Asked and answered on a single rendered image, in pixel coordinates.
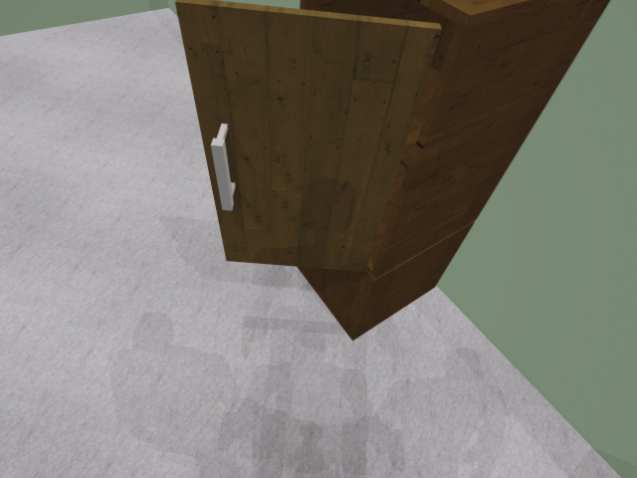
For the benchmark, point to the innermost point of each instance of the handle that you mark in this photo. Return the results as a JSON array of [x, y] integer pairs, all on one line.
[[226, 187]]

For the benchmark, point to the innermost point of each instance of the cupboard door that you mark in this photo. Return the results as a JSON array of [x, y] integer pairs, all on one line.
[[319, 106]]

